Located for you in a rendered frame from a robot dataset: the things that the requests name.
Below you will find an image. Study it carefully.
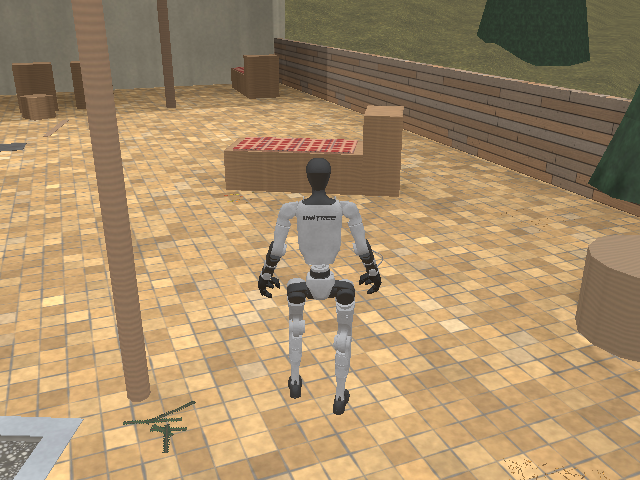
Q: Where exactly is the right robot forearm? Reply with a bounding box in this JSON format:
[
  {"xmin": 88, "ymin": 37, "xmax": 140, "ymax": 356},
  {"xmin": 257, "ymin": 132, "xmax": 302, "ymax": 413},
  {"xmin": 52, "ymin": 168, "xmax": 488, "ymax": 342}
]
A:
[{"xmin": 359, "ymin": 239, "xmax": 379, "ymax": 276}]

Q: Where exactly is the robot left hand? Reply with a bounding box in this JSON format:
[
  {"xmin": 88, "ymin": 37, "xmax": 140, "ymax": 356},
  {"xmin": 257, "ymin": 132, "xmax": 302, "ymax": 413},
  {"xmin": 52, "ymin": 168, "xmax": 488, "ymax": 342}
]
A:
[{"xmin": 258, "ymin": 275, "xmax": 280, "ymax": 298}]

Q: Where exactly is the robot right foot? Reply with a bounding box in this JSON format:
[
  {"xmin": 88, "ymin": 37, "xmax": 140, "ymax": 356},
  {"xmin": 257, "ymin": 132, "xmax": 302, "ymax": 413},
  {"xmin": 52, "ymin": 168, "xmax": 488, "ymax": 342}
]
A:
[{"xmin": 333, "ymin": 389, "xmax": 350, "ymax": 415}]

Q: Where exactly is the robot right hand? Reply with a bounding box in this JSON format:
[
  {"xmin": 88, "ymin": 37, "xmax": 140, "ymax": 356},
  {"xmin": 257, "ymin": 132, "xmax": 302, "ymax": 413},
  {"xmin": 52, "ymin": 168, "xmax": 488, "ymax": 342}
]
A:
[{"xmin": 359, "ymin": 272, "xmax": 382, "ymax": 294}]

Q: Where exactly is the robot right shin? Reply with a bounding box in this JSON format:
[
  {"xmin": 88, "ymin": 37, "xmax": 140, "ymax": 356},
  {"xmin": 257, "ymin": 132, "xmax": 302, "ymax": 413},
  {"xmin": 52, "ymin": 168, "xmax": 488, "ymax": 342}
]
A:
[{"xmin": 335, "ymin": 336, "xmax": 352, "ymax": 401}]

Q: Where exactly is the robot right upper arm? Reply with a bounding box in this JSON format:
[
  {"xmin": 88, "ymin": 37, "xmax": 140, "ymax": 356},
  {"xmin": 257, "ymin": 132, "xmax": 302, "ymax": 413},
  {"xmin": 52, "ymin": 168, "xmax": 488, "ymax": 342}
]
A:
[{"xmin": 340, "ymin": 201, "xmax": 369, "ymax": 255}]

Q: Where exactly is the robot left upper arm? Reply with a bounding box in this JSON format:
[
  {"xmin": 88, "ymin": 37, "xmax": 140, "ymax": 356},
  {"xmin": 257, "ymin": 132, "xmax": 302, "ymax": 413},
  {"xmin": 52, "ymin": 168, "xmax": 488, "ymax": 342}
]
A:
[{"xmin": 271, "ymin": 201, "xmax": 298, "ymax": 257}]

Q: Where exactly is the left robot forearm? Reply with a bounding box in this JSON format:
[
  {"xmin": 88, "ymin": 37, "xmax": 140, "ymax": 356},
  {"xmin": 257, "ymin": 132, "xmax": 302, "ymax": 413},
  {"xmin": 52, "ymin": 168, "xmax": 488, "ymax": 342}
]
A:
[{"xmin": 260, "ymin": 241, "xmax": 281, "ymax": 280}]

